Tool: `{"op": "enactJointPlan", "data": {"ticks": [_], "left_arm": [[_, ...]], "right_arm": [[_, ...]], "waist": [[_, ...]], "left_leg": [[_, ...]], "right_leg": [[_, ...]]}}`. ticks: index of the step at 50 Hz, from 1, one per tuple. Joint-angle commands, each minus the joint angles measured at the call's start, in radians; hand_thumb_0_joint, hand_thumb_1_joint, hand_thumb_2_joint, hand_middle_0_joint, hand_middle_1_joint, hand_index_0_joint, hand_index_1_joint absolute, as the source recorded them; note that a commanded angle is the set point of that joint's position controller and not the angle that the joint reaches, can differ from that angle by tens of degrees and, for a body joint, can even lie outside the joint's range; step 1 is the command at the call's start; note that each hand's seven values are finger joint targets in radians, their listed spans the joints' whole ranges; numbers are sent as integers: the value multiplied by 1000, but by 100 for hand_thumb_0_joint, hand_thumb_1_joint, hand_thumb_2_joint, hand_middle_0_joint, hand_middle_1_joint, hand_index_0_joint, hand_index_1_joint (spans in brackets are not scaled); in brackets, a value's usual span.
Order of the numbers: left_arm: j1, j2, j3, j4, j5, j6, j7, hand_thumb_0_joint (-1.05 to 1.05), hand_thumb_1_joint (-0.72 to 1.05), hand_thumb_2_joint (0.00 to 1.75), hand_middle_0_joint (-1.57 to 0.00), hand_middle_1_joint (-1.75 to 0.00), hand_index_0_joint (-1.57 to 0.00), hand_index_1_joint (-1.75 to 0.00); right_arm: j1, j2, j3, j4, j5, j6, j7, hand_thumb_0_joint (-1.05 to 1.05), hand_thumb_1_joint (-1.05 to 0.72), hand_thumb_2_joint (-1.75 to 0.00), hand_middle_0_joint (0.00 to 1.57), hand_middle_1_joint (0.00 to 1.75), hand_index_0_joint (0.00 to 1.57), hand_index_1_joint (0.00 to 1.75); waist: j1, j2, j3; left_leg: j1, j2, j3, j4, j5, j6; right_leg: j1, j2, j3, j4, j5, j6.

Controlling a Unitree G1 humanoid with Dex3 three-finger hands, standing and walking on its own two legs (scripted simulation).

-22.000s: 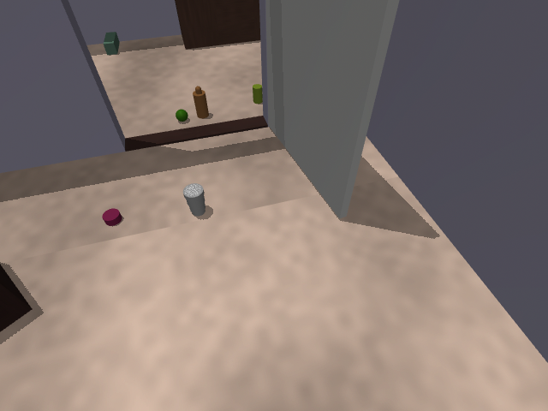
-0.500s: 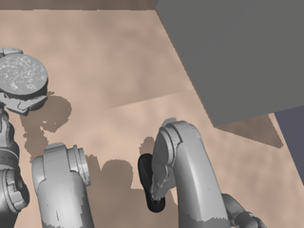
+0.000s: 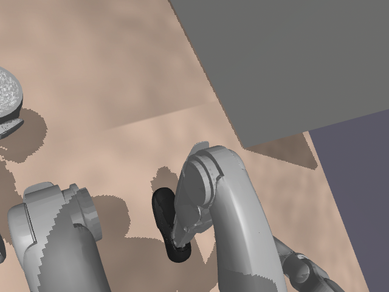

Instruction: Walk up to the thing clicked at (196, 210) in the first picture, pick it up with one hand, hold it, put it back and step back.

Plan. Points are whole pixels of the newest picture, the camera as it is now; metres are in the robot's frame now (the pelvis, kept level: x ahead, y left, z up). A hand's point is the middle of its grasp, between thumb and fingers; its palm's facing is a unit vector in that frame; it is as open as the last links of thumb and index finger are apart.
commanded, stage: lower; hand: left
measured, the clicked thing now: out of the picture +0.48 +0.23 -0.19
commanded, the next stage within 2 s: loosen in 0.56 s
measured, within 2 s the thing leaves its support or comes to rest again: rests again in 0.64 s
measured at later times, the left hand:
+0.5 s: hand out of the picture +0.48 +0.24 -0.18, palm faces +0.22 -0.97 -0.02, open 11.9 cm
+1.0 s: hand out of the picture +0.48 +0.24 -0.18, palm faces +0.24 -0.97 +0.01, open 12.9 cm
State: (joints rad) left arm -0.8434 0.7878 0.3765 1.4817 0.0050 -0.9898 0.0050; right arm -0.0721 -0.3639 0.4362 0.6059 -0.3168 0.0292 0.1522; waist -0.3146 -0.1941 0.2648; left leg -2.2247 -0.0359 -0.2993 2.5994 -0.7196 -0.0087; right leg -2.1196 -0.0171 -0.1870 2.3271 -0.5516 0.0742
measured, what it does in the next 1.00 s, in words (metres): stands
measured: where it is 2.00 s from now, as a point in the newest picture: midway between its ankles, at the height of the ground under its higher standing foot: (129, 266)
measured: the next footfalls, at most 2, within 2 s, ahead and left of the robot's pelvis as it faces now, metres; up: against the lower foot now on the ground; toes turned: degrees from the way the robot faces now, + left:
none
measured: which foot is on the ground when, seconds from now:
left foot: down 0.00-1.00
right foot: down 0.00-1.00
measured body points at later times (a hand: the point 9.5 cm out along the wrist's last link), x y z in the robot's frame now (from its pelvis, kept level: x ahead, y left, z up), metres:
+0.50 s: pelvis +0.00 +0.01 +0.00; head +0.26 +0.18 +0.32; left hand +0.46 +0.29 -0.18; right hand +0.12 -0.25 -0.04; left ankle +0.08 +0.12 -0.27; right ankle +0.15 -0.13 -0.27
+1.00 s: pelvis -0.01 +0.01 +0.00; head +0.25 +0.19 +0.31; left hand +0.46 +0.29 -0.18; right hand +0.12 -0.25 -0.03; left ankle +0.08 +0.12 -0.27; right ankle +0.15 -0.13 -0.27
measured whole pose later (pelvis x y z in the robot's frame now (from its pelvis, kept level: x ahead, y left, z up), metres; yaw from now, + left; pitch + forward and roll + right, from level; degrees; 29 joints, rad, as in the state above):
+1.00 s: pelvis -0.01 +0.01 +0.00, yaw -3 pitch +16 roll -21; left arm -0.85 0.89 0.36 1.56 -0.01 -1.11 0.06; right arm -0.15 -0.37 0.54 0.57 -0.37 0.03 0.15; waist -0.33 -0.27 0.32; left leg -2.20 -0.03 -0.37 2.62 -0.73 0.00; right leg -2.06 0.01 -0.24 2.28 -0.54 0.08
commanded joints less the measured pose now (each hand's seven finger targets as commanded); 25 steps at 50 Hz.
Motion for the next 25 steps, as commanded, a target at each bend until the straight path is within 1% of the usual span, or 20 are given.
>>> {"op": "enactJointPlan", "data": {"ticks": [1,2,3,4,5,6,7,9,10,11,13,15,16,17,18,19,21,23,24,25], "left_arm": [[-341,128,5,-177,-14,-118,11,0,13,123,-119,-135,-120,-135],[-331,124,-2,-168,-14,-121,13,0,16,124,-118,-136,-119,-136],[-331,131,4,-169,-15,-124,16,0,16,124,-120,-136,-121,-137],[-329,146,2,-161,-11,-127,19,0,14,124,-119,-136,-120,-136],[-337,149,0,-166,-13,-134,21,0,17,125,-120,-136,-121,-136],[-322,141,-1,-155,-9,-136,23,0,16,125,-119,-136,-120,-137],[-324,147,-2,-157,-11,-138,24,0,15,125,-120,-136,-120,-137],[-343,157,-8,-164,-11,-148,26,0,16,125,-119,-136,-120,-137],[-315,153,-5,-149,-11,-147,28,0,16,125,-119,-137,-120,-137],[-322,166,-6,-147,-9,-147,31,0,14,125,-119,-136,-120,-136],[-328,171,-1,-154,-9,-154,35,0,12,124,-118,-135,-119,-136],[-324,175,-7,-144,-5,-157,40,0,15,124,-118,-135,-119,-135],[-317,177,-6,-133,-2,-157,43,0,17,125,-119,-135,-120,-136],[-313,184,-9,-135,1,-159,46,0,17,124,-118,-134,-119,-135],[-323,187,-13,-142,4,-161,46,0,13,125,-119,-135,-119,-136],[-319,190,-7,-132,7,-162,49,0,13,125,-120,-136,-120,-137],[-332,191,-14,-131,6,-167,52,0,14,123,-120,-135,-121,-136],[-312,177,-16,-117,5,-169,52,0,16,125,-121,-136,-121,-136],[-310,186,-11,-120,3,-171,54,0,14,125,-120,-136,-121,-137],[-323,184,-15,-120,6,-173,54,0,13,124,-121,-136,-121,-137]], "right_arm": [[85,-353,-84,-4,-16,12,-13,0,-92,-91,20,30,20,30],[80,-353,-79,-4,-18,12,-13,0,-91,-91,20,30,20,30],[78,-357,-77,-3,-19,12,-13,0,-92,-91,20,30,20,30],[74,-355,-71,-5,-21,12,-13,0,-91,-91,20,30,20,30],[68,-356,-64,-7,-24,13,-13,0,-91,-91,20,30,20,30],[69,-356,-63,-8,-26,14,-13,0,-91,-91,20,30,20,30],[63,-355,-59,-10,-29,14,-14,0,-92,-91,20,30,20,30],[58,-358,-55,-6,-32,16,-14,0,-91,-91,20,30,20,30],[52,-360,-51,-6,-34,15,-16,0,-91,-91,20,30,20,30],[46,-359,-48,-8,-34,14,-16,0,-91,-91,20,30,20,30],[44,-362,-44,-10,-40,17,-16,0,-91,-91,20,30,20,30],[35,-364,-40,-10,-41,18,-16,0,-91,-91,20,30,20,30],[43,-366,-37,-9,-44,19,-15,0,-91,-91,20,30,20,30],[33,-363,-34,-13,-44,20,-14,0,-91,-91,20,30,20,30],[31,-364,-34,-12,-45,20,-15,0,-91,-91,20,30,20,30],[30,-366,-31,-14,-45,21,-15,0,-91,-91,20,30,20,30],[16,-372,-30,-17,-48,21,-15,0,-91,-91,20,30,20,30],[16,-375,-29,-18,-49,21,-14,0,-91,-91,20,30,20,30],[16,-376,-28,-15,-50,20,-14,0,-91,-91,20,30,20,30],[17,-377,-26,-16,-51,19,-14,0,-91,-91,20,30,20,30]], "waist": [[-139,532,-630],[-140,532,-626],[-140,529,-627],[-140,534,-632],[-144,533,-627],[-146,540,-620],[-144,533,-628],[-153,545,-615],[-150,539,-615],[-149,538,-609],[-156,551,-614],[-156,557,-600],[-162,557,-603],[-156,552,-591],[-160,551,-589],[-164,559,-581],[-170,566,-568],[-178,560,-560],[-172,549,-569],[-184,558,-561]], "left_leg": [[425,61,51,-354,142,-17],[424,63,48,-353,153,-17],[434,63,44,-351,160,-19],[432,62,48,-348,166,-18],[429,63,43,-347,167,-18],[442,66,38,-352,182,-21],[441,65,41,-345,181,-20],[439,67,37,-344,177,-20],[449,68,37,-338,194,-20],[434,69,40,-336,183,-18],[458,71,33,-342,193,-23],[453,71,28,-347,185,-24],[454,72,26,-345,191,-24],[443,72,28,-343,183,-22],[444,74,24,-345,179,-22],[457,75,18,-351,187,-25],[459,77,12,-356,162,-27],[466,78,3,-361,164,-28],[467,78,6,-351,173,-26],[475,79,1,-355,181,-29]], "right_leg": [[350,51,-115,-139,151,-70],[357,52,-113,-137,160,-70],[355,52,-117,-137,167,-68],[366,57,-115,-140,170,-71],[371,57,-121,-137,172,-68],[373,56,-122,-136,185,-69],[374,60,-123,-142,183,-68],[376,62,-124,-139,184,-68],[383,62,-125,-140,198,-66],[381,65,-121,-144,187,-69],[382,66,-131,-143,194,-68],[377,67,-134,-141,191,-70],[386,68,-137,-143,195,-68],[383,69,-133,-144,188,-70],[379,69,-135,-143,184,-70],[370,68,-140,-141,187,-70],[354,69,-145,-138,172,-71],[352,69,-150,-138,175,-68],[362,70,-146,-142,184,-67],[351,68,-150,-140,187,-68]]}}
